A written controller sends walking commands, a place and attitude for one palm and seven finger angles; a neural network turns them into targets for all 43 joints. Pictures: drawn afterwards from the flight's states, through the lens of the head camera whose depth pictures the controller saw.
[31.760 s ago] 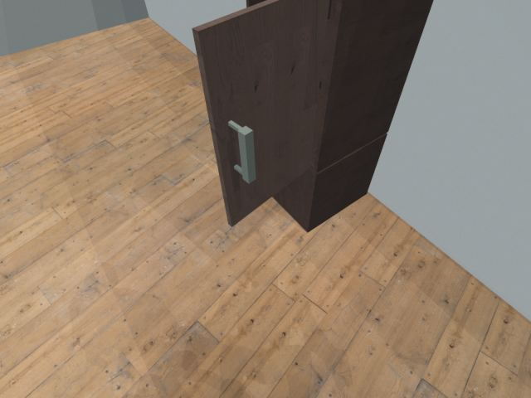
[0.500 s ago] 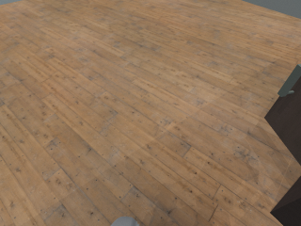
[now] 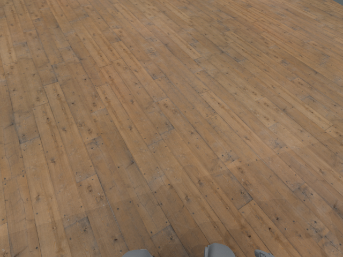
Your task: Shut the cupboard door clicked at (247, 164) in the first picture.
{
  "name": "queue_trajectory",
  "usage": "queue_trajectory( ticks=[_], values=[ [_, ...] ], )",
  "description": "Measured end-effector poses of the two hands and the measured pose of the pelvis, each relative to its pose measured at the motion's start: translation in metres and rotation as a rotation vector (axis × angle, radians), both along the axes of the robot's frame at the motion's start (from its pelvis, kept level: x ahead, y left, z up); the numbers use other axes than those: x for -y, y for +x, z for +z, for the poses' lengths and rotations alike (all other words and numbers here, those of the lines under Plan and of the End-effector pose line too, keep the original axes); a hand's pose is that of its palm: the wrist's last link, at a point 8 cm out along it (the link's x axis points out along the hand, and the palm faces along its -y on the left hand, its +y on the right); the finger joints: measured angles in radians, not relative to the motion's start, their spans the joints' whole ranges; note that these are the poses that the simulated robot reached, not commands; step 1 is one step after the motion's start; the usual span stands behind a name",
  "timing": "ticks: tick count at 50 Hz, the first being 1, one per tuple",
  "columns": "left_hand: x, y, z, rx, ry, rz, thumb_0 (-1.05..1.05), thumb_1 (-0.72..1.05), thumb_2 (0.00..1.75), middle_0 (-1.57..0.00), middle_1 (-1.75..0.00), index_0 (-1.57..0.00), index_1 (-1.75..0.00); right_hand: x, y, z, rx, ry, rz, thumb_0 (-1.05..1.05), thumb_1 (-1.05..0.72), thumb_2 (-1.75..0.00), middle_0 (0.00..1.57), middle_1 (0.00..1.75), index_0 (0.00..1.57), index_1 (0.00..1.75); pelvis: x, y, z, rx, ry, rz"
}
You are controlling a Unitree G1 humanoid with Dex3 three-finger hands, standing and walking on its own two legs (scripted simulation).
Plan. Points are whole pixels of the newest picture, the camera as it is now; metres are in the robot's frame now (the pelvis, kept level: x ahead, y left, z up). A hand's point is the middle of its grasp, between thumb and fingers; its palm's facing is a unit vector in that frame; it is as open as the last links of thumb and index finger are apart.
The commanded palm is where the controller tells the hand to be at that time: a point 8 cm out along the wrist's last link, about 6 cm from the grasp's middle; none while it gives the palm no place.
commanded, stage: walk to a spot facing it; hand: left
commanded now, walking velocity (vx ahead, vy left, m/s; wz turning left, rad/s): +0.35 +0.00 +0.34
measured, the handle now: out of the picture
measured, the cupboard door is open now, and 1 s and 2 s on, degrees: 64 64 64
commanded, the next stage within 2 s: turn to face it in 0.50 s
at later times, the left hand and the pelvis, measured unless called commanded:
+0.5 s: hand (124, 221) +0.22 +0.14 -0.14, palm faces +0.27 -0.94 -0.23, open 7.2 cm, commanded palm none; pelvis +0.18 -0.05 +0.02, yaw +15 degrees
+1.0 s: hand (113, 228) +0.20 +0.17 -0.16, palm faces +0.31 -0.93 -0.19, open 7.4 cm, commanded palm none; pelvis +0.25 +0.00 +0.01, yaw +12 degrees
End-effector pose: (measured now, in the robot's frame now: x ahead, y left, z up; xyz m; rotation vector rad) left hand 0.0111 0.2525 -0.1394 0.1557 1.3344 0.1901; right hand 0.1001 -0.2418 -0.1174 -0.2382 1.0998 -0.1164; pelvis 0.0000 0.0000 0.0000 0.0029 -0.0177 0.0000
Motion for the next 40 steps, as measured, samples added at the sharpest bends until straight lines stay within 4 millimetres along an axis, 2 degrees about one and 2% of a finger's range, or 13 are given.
queue_trajectory(
  ticks=[4, 9, 13, 16, 19, 22, 26, 30, 35, 37, 40],
  values=[
    [0.0, 0.072, 0.022, 0.153, 0.019, -0.017, 0.01, 0.91, 0.89, -0.2, -0.3, -0.19, -0.3, 0.0, -0.011, -0.001, -0.093, 0.023, -0.027, 0.01, -0.9, -0.9, 0.2, 0.3, 0.2, 0.3, 0.004, 0.026, 0.011, -0.009, -0.004, 0.03],
    [0.014, 0.149, 0.042, 0.264, 0.032, -0.055, 0.0, 0.91, 0.9, -0.2, -0.3, -0.19, -0.3, 0.009, -0.019, -0.004, -0.192, 0.054, -0.076, 0.01, -0.9, -0.9, 0.2, 0.3, 0.2, 0.3, 0.018, 0.062, 0.017, -0.019, 0.005, 0.055],
    [0.035, 0.2, 0.047, 0.314, 0.043, -0.082, 0.0, 0.91, 0.9, -0.2, -0.3, -0.19, -0.3, 0.026, -0.014, -0.014, -0.265, 0.071, -0.108, 0.01, -0.9, -0.9, 0.21, 0.3, 0.21, 0.3, 0.036, 0.096, 0.012, -0.025, 0.02, 0.073],
    [0.048, 0.222, 0.042, 0.351, 0.056, -0.067, 0.0, 0.91, 0.89, -0.2, -0.3, -0.2, -0.3, 0.042, 0.003, -0.027, -0.315, 0.07, -0.095, 0.01, -0.9, -0.9, 0.21, 0.3, 0.2, 0.3, 0.049, 0.12, 0.002, -0.026, 0.02, 0.109],
    [0.06, 0.219, 0.041, 0.319, 0.046, -0.003, 0.0, 0.91, 0.89, -0.2, -0.3, -0.2, -0.3, 0.053, 0.039, -0.022, -0.324, 0.05, -0.05, 0.01, -0.9, -0.9, 0.2, 0.3, 0.2, 0.3, 0.053, 0.14, 0.007, -0.021, 0.012, 0.161],
    [0.069, 0.203, 0.037, 0.252, 0.025, 0.078, 0.0, 0.91, 0.89, -0.2, -0.3, -0.2, -0.3, 0.058, 0.088, -0.013, -0.295, 0.034, 0.007, 0.01, -0.9, -0.9, 0.2, 0.3, 0.2, 0.3, 0.055, 0.16, 0.014, -0.028, 0.011, 0.212],
    [0.062, 0.178, 0.032, 0.175, 0.045, 0.202, -0.01, 0.95, 0.89, -0.2, -0.3, -0.2, -0.3, 0.05, 0.161, -0.004, -0.235, 0.014, 0.112, 0.01, -0.91, -0.9, 0.2, 0.3, 0.2, 0.3, 0.053, 0.182, 0.018, -0.035, 0.008, 0.278],
    [0.055, 0.146, 0.021, 0.068, 0.036, 0.282, -0.01, 0.94, 0.89, -0.2, -0.3, -0.2, -0.3, 0.024, 0.238, 0.002, -0.154, 0.0, 0.233, 0.01, -0.91, -0.9, 0.2, 0.3, 0.2, 0.3, 0.044, 0.2, 0.015, -0.031, -0.001, 0.334],
    [0.044, 0.11, -0.003, -0.054, 0.0, 0.365, 0.0, 0.93, 0.89, -0.2, -0.3, -0.2, -0.3, -0.029, 0.324, 0.003, 0.007, -0.022, 0.371, 0.01, -0.91, -0.9, 0.2, 0.3, 0.2, 0.3, 0.016, 0.223, -0.003, -0.015, -0.032, 0.34],
    [0.04, 0.103, -0.011, -0.106, -0.007, 0.374, 0.0, 0.92, 0.89, -0.2, -0.3, -0.2, -0.3, -0.047, 0.344, 0.005, 0.066, -0.022, 0.389, 0.01, -0.91, -0.9, 0.2, 0.3, 0.2, 0.3, 0.009, 0.228, -0.008, -0.006, -0.02, 0.332],
    [0.037, 0.106, -0.01, -0.143, -0.02, 0.373, 0.0, 0.92, 0.89, -0.2, -0.3, -0.19, -0.3, -0.068, 0.357, 0.013, 0.106, -0.009, 0.398, 0.0, -0.91, -0.9, 0.2, 0.3, 0.2, 0.3, 0.004, 0.233, -0.003, 0.006, -0.011, 0.307]
  ],
)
